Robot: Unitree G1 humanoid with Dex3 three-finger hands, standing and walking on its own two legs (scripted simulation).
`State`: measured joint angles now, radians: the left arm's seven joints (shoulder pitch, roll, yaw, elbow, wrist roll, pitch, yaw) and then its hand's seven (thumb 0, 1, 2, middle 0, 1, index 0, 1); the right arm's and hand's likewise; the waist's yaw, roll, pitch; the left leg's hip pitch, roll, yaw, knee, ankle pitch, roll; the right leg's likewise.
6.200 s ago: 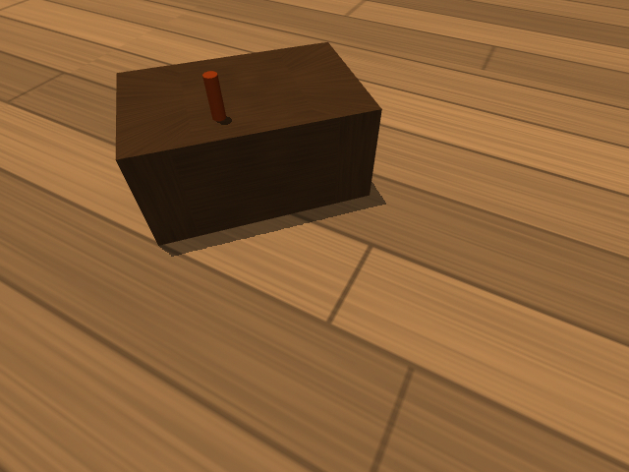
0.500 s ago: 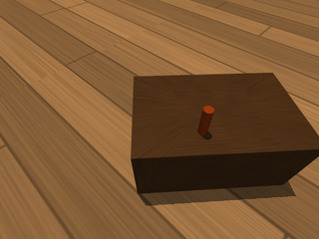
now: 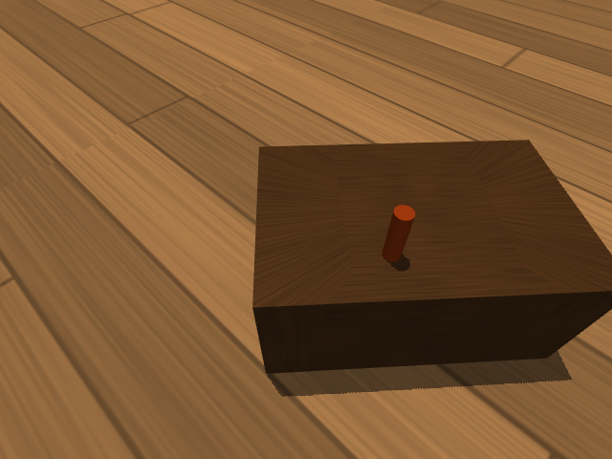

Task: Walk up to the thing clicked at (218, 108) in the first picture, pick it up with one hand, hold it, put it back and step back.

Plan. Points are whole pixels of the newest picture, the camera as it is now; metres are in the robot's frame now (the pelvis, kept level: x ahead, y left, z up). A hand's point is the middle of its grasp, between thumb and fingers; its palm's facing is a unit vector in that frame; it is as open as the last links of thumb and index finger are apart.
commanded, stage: stand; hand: right
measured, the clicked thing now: (397, 235) +0.65 -0.21 -0.25
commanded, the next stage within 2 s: walk up in 0.88 s
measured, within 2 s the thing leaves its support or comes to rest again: neither
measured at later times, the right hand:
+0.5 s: hand out of the picture +0.08 -0.25 -0.16, palm faces -0.01 +0.94 -0.33, open 7.4 cm
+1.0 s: hand out of the picture +0.07 -0.27 -0.15, palm faces +0.04 +0.94 -0.35, open 7.4 cm
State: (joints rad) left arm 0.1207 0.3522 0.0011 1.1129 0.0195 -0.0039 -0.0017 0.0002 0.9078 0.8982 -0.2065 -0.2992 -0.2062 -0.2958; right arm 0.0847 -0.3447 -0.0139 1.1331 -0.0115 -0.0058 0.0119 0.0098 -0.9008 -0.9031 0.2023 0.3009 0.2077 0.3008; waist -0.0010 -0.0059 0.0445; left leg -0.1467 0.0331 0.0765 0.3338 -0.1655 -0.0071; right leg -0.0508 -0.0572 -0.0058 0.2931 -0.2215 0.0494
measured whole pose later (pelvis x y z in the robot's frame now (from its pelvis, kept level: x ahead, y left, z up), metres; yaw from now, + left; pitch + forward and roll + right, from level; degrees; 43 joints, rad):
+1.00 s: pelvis +0.01 -0.01 -0.01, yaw -1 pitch -2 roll +1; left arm 0.19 0.39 0.05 1.06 0.05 0.02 -0.04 0.00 0.91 0.90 -0.21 -0.30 -0.21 -0.30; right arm 0.18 -0.35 -0.06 1.06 -0.03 -0.04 0.03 0.01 -0.90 -0.90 0.20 0.30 0.21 0.30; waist -0.01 -0.03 0.03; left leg -0.15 0.04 0.10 0.39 -0.22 0.02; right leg -0.23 -0.05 0.01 0.70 -0.46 -0.02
